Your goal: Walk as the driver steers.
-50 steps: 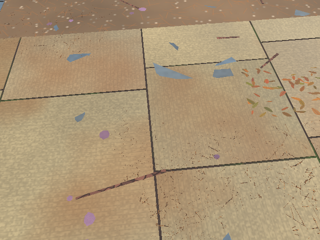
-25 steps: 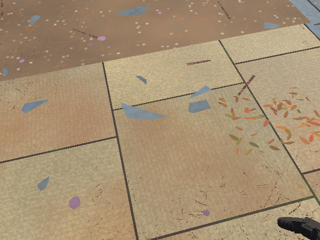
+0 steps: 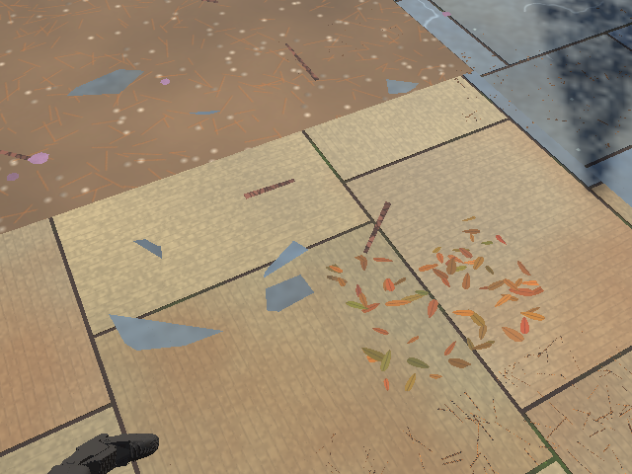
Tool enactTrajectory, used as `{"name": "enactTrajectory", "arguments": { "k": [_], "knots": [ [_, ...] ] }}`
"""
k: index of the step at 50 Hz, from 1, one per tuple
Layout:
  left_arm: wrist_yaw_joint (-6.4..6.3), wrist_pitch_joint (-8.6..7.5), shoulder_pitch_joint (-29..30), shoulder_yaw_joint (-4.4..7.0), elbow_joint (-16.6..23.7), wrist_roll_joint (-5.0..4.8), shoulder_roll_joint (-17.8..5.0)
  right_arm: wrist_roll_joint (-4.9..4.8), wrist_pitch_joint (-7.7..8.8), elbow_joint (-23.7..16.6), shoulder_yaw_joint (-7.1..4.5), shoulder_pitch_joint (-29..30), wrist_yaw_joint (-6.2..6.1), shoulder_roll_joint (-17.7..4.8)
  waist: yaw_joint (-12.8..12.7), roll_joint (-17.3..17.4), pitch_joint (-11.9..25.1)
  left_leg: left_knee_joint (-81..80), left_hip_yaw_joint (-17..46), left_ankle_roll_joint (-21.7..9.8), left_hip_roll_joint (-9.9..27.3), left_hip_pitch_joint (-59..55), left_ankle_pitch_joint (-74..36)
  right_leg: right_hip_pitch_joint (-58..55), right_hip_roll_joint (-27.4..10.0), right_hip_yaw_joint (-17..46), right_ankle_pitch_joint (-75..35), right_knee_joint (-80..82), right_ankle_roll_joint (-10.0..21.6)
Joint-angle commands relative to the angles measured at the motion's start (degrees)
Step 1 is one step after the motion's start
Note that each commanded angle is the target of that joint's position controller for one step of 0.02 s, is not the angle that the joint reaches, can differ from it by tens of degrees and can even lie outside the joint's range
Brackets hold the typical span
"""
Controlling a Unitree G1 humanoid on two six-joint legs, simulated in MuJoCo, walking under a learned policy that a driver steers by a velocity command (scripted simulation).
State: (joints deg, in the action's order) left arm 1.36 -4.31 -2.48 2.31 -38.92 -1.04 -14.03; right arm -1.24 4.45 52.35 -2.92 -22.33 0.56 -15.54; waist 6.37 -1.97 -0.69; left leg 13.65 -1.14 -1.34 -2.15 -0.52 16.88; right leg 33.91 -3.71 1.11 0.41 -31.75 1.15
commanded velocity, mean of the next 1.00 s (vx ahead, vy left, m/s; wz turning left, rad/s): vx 0.50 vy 0.00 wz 0.36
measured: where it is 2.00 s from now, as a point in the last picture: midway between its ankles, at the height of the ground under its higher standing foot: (141, 265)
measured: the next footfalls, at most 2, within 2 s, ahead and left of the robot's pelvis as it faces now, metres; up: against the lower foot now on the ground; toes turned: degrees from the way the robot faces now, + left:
right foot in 0.08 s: +0.21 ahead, -0.13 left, +0.00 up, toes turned -1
left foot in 0.62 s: +0.48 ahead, +0.14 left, +0.00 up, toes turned +16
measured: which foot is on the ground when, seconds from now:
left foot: down 0.00-0.08, up 0.10-0.60, down 0.62-1.00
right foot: up 0.00-0.06, down 0.08-0.64, up 0.66-1.00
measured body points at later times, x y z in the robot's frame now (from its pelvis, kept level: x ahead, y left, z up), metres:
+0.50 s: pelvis +0.27 -0.03 +0.00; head +0.29 -0.02 +0.45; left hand +0.25 +0.26 -0.13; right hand +0.48 -0.25 -0.11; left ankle +0.43 +0.15 -0.69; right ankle +0.17 -0.13 -0.74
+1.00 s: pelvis +0.54 +0.07 +0.00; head +0.57 +0.10 +0.45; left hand +0.64 +0.38 -0.08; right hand +0.72 -0.17 -0.10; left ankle +0.45 +0.13 -0.74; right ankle +0.77 -0.01 -0.70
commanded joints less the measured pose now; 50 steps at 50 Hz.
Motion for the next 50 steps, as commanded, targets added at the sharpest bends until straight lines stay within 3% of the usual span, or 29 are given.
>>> {"name": "enactTrajectory", "arguments": {
  "k": [1, 2, 3, 4, 5, 6, 7, 8, 9, 10, 12, 15, 18, 21, 26, 29, 30, 31, 32, 33, 34, 35, 36, 37, 38, 41, 46, 50],
  "knots": [
    [0.71, -1.40, 4.1, 1.49, 5.4, -0.14, -5.4, -0.24, -0.41, -1.7, -2.35, -0.4, -0.54, -10.7, -3.1, 7.5, -1.5, 1.2, 8.3, -8.1, 16.7, -1.3, -27.6, -2.7, 1.7, -1.3, 3.8, 3.1, 2.1],
    [0.63, -1.48, -0.1, 2.19, 4.4, 0.11, -6.7, -0.36, -0.66, -1.9, -2.44, 0.8, -0.69, -11.2, -5.9, 7.6, 0.9, 5.9, 6.8, -7.1, 15.7, -1.2, -36.1, -9.3, 3.2, -2.7, 3.8, 5.0, 3.2],
    [0.24, -1.41, -8.1, 3.53, 1.8, 0.42, -9.1, -0.25, -0.82, -2.1, -2.09, 1.1, -0.80, -10.4, -9.7, 6.6, 6.0, 15.1, 4.5, -5.7, 13.1, 1.4, -41.8, -21.2, 4.0, -3.4, 2.6, 5.7, 5.0],
    [-0.41, -1.21, -19.0, 4.78, -0.3, 1.13, -13.0, 0.92, -0.59, -3.8, -1.01, 2.0, -0.92, -8.1, -14.0, 2.2, 14.3, 31.0, 2.1, -3.6, 10.2, 12.4, -30.9, -38.6, -4.8, 5.9, 0.0, 3.0, 8.8],
    [-0.39, -0.74, -22.7, 5.72, -1.4, 1.34, -17.9, 1.15, 0.66, -4.9, 1.07, -4.6, -0.60, -1.5, -11.2, -12.7, 21.3, 51.9, 0.3, 0.2, 0.3, 35.7, 4.5, -57.8, -18.2, 31.7, 9.2, 7.2, 17.7],
    [-0.33, -0.49, -23.7, 4.37, -1.6, 0.67, -12.6, 0.14, 1.77, -4.0, 0.07, -2.5, -0.18, -6.1, -13.0, -10.6, 21.9, 59.6, 7.4, -0.2, 1.6, 42.9, 16.0, -57.2, -18.9, 39.7, 16.2, 12.5, 17.9],
    [-0.36, -0.54, -19.5, 3.45, -1.3, 0.53, -10.6, -1.05, 2.36, -5.9, -0.85, 2.6, 0.13, -9.1, -12.4, -7.3, 12.8, 61.1, 6.9, -0.8, 4.5, 46.6, 11.9, -50.0, -16.8, 31.6, 15.3, 13.8, 15.5],
    [-0.38, -0.53, -15.6, 2.93, -0.8, 0.81, -9.1, -1.07, 2.34, -6.3, -0.73, 5.5, 0.04, -8.6, -10.8, -3.1, 8.2, 58.8, 5.6, -0.8, 7.1, 45.0, 6.8, -41.9, -14.5, 24.1, 10.9, 15.0, 13.9],
    [-0.13, -0.71, -12.6, 2.51, -0.7, 1.26, -7.6, -0.28, 1.95, -6.4, -0.90, 6.8, -0.07, -8.0, -9.1, -1.2, 4.7, 55.5, 5.3, -0.4, 8.6, 42.8, 3.6, -34.9, -12.6, 19.4, 7.0, 17.2, 13.1],
    [-0.03, -1.17, -10.8, 2.15, -0.7, 1.65, -6.3, -0.10, 1.11, -6.0, -1.15, 5.7, -0.13, -7.5, -7.1, -2.4, 3.6, 53.5, 6.1, -0.2, 10.1, 39.2, 1.3, -30.4, -11.1, 15.7, 4.7, 19.3, 12.3],
    [0.12, -2.16, -9.9, 2.42, -1.8, 1.52, -6.3, -0.36, -0.58, -5.3, -0.87, 3.9, -0.28, -5.0, -5.5, -3.0, 2.4, 51.5, 6.4, 0.6, 10.3, 36.0, -0.9, -25.3, -10.3, 10.8, 2.6, 22.6, 12.3],
    [-0.52, -2.84, -11.1, 3.04, -3.7, 2.01, -7.9, -0.11, -1.52, -6.7, -1.01, 7.2, -0.57, -4.5, -5.6, -1.3, -0.1, 46.5, 8.3, 1.7, 10.0, 40.0, -7.8, -24.4, -10.5, 4.9, -1.0, 25.1, 12.1],
    [-1.15, -2.70, -11.7, 3.11, -4.9, 1.92, -8.5, 0.10, -1.20, -7.8, -1.02, 10.7, 0.03, -4.0, -6.5, -0.9, -0.9, 37.3, 7.8, 1.8, 9.0, 40.7, -17.8, -26.2, -9.0, -1.3, -3.6, 25.5, 10.2],
    [-1.66, -2.37, -13.5, 3.27, -6.2, 1.56, -9.5, 0.29, -0.92, -9.9, -0.37, 16.7, 0.96, -2.7, -9.0, -0.2, -2.6, 28.8, 4.2, 1.2, 8.2, 39.3, -23.4, -27.8, -8.9, -5.6, -3.8, 26.0, 8.8],
    [-2.07, -0.29, -17.6, 3.87, -8.8, 0.53, -10.9, 0.09, -0.98, -14.7, -0.06, 23.7, 2.69, -2.5, -11.1, -0.1, -4.6, 22.4, 0.7, -1.3, 7.0, 43.2, -16.2, -39.2, -12.3, -8.3, -10.3, 21.1, 7.6],
    [-2.86, 1.14, -15.9, 4.46, -8.3, 0.27, -13.1, 0.04, -1.25, -15.8, -1.27, 20.1, 3.43, -4.8, -7.6, -3.2, -0.3, 22.0, -4.3, -4.3, 2.4, 34.4, -7.2, -41.7, -12.6, -11.0, -35.8, 10.5, 5.4],
    [-3.22, 1.70, -15.3, 4.54, -8.0, 0.32, -13.7, -0.07, -1.39, -14.7, -2.47, 13.9, 3.33, -6.8, -4.1, -3.6, 3.3, 21.0, -5.6, -5.8, -0.1, 26.1, -6.3, -40.4, -11.7, -12.1, -42.8, 1.7, 4.4],
    [-3.58, 1.87, -14.8, 4.22, -7.6, 0.23, -13.3, -0.19, -1.51, -12.5, -4.40, 4.6, 2.61, -10.2, 0.8, -2.0, 8.2, 17.4, -4.3, -8.1, -1.6, 11.4, -10.0, -33.7, -9.3, -13.5, -39.3, -11.0, 2.3],
    [-3.57, 1.05, -16.6, 3.00, -5.6, 1.48, -9.9, -0.06, -2.13, -11.2, -6.34, -2.8, 1.16, -16.2, 2.2, 7.2, 14.4, 16.8, 14.8, -13.5, 9.9, -8.0, -10.3, -15.2, -5.1, -14.1, -15.4, -30.7, -0.6],
    [-2.53, -1.16, -18.9, 0.94, -3.4, 1.86, -4.3, -0.28, -1.64, -12.8, -6.08, 0.1, 1.24, -18.4, -2.9, 16.7, 21.1, 7.5, 46.8, -23.9, 21.7, -21.9, -4.6, 4.9, 7.3, -3.7, 32.0, -48.2, -3.3],
    [-1.39, -3.28, -13.1, 2.06, -2.5, -0.05, -9.4, 0.19, -1.37, -13.1, -4.66, -1.0, 1.38, -13.5, 0.9, 10.0, 21.1, 4.6, 44.6, -21.5, 20.8, -22.3, -2.7, 11.3, 3.9, 5.4, 30.8, -50.2, -1.7],
    [-0.99, -4.23, -9.4, 2.03, -1.1, -1.39, -9.8, 0.37, -1.00, -13.0, -4.00, 0.7, 1.25, -10.8, 0.3, 7.8, 13.7, 4.7, 35.4, -19.1, 18.6, -15.6, -5.6, 13.2, 1.5, 4.4, 26.6, -47.6, -0.5],
    [-1.34, -4.54, -8.7, 1.89, -1.2, -0.44, -9.0, 0.27, -0.79, -13.5, -3.64, 4.4, 1.25, -9.7, -2.7, 2.3, 8.2, 4.1, 28.9, -17.1, 15.9, -6.2, -10.7, 11.0, -0.9, 3.9, 22.7, -41.4, -0.3],
    [-1.77, -4.10, -8.6, 2.52, -1.6, 0.97, -9.9, 0.52, -0.70, -14.4, -3.00, 7.7, 1.07, -7.5, -4.7, 2.5, 5.7, 3.1, 24.6, -15.9, 14.1, 0.7, -16.1, 7.1, -2.6, 3.7, 20.6, -36.6, -0.7],
    [-1.70, -3.32, -9.7, 2.78, -1.6, 1.37, -9.9, 1.06, -0.74, -15.4, -2.73, 9.4, 0.85, -7.1, -6.4, 3.6, 4.5, 1.7, 23.2, -16.0, 13.0, 5.6, -19.0, 3.7, -3.1, 3.8, 19.3, -34.8, -1.2],
    [-1.86, -1.61, -9.9, 2.46, -0.9, 1.95, -7.9, 0.80, -0.43, -15.7, -3.29, 9.3, 0.10, -8.8, -7.7, 3.9, 3.1, -0.6, 19.2, -16.6, 11.3, 12.7, -24.4, 1.3, -2.6, 2.3, 15.6, -27.4, -3.8],
    [-1.37, -1.82, 0.8, 1.18, 2.0, 1.67, -5.3, 0.03, -1.16, -14.6, -3.82, 5.7, -1.23, -10.2, -3.7, 6.2, 1.2, 0.5, 14.5, -12.1, 6.6, 16.8, -17.6, -3.4, 1.5, 1.1, -3.0, -5.6, -5.2],
    [-0.40, -2.63, 4.6, 1.80, 3.6, 0.61, -7.6, -0.42, -1.82, -13.4, -3.82, 2.2, -1.43, -9.9, -2.4, 7.4, 1.3, 4.5, 20.4, -10.7, 8.8, 12.4, -11.4, -6.1, 3.3, 3.0, -3.3, 1.8, -4.2]
  ]
}}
